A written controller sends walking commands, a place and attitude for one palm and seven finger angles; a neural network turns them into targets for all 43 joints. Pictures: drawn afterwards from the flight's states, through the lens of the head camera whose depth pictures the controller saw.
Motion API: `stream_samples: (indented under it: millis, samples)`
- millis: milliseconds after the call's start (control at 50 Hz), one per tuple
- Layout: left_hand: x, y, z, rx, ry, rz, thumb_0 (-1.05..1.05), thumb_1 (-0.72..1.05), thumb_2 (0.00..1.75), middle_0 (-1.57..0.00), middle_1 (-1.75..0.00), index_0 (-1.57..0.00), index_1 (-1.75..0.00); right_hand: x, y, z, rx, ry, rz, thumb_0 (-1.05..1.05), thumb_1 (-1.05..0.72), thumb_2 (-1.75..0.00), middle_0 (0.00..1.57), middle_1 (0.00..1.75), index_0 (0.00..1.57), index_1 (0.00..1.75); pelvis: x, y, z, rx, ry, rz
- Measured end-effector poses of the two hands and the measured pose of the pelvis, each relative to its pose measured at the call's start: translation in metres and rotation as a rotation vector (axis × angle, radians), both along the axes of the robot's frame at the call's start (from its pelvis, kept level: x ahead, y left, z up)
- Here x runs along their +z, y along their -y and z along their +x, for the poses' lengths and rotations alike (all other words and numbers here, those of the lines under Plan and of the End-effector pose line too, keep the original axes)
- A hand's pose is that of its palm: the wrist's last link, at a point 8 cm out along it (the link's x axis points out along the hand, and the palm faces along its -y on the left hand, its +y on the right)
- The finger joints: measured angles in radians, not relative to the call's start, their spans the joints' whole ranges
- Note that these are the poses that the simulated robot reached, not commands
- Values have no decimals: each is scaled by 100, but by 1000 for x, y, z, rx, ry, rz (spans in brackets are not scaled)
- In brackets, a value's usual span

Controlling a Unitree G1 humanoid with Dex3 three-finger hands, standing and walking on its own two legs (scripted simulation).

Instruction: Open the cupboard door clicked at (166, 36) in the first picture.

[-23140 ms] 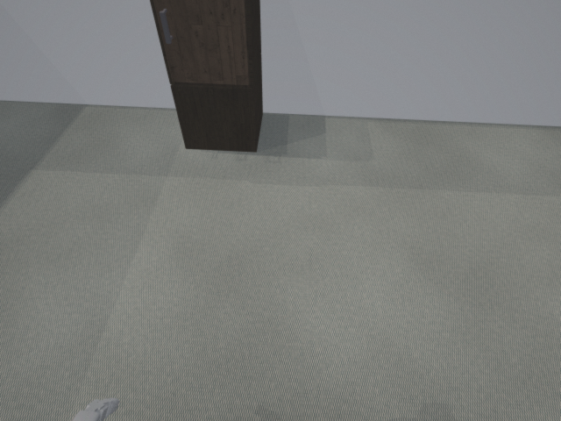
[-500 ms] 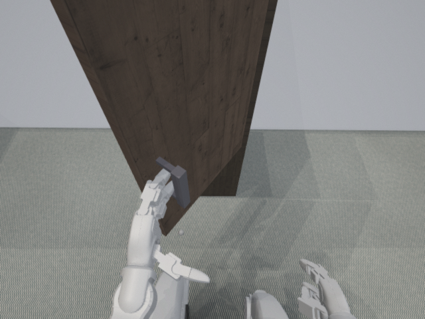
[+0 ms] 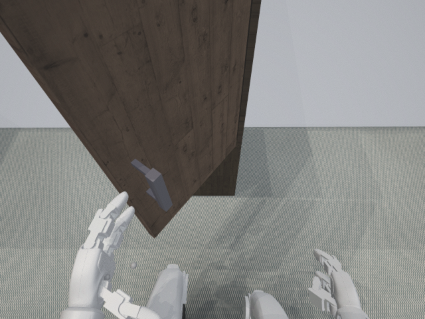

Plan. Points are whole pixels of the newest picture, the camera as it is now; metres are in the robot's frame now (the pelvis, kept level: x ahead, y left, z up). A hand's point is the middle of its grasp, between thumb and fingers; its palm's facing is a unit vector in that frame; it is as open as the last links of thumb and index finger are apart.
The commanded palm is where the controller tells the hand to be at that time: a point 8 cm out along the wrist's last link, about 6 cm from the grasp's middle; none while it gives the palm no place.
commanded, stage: slide the hand sideways off the handle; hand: left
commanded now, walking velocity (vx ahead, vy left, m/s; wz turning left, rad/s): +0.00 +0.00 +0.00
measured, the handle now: (152, 186) +0.34 +0.13 +0.06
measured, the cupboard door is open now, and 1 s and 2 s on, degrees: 53 53 53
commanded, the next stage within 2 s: draw the hand back to the body in 0.08 s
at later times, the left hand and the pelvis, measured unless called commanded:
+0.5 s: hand (71, 267) +0.19 +0.19 +0.12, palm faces +0.07 -1.00 -0.04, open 16.3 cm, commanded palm +0.16 +0.25 +0.12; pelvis -0.01 +0.02 +0.04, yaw +0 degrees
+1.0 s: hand out of the picture +0.20 +0.26 +0.19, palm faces +0.26 -0.88 -0.40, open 13.7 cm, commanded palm +0.17 +0.31 +0.23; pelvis +0.02 +0.04 +0.11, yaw +0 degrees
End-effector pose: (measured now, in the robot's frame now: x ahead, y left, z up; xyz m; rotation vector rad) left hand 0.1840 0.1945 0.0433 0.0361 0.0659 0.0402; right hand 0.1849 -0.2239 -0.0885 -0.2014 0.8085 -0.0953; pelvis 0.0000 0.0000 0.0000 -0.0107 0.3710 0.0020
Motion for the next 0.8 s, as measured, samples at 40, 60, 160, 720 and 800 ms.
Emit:
stream_samples:
  millis: [40,60,160,720,800]
  samples:
    - [-1,-7,-3,13,-1,1,-1,-50,30,-16,-31,-18,-32,-2,2,-1,-8,1,-3,1,-90,-90,20,30,20,30,-2,1,-1,-1,-2,-1]
    - [-1,-10,-5,19,-1,2,-1,-50,30,-16,-31,-18,-32,-3,2,-1,-11,2,-5,1,-90,-90,20,30,20,30,-2,1,-1,-1,-2,-1]
    - [0,-20,-11,15,15,-5,-1,-50,30,-15,-30,-16,-31,-6,2,-5,-14,12,-15,1,-90,-90,20,30,20,30,-6,-1,-5,2,-2,-8]
    - [114,-72,-23,-1,87,65,-1,-46,32,-15,-30,-15,-30,93,-33,-16,-42,148,-34,1,-90,-90,20,30,21,30,61,-33,-2,21,168,-44]
    - [137,-83,-23,80,11,222,-1,-37,36,-16,-30,-15,-30,109,-39,-10,-68,156,-27,1,-90,-90,20,30,21,30,77,-37,5,11,196,-33]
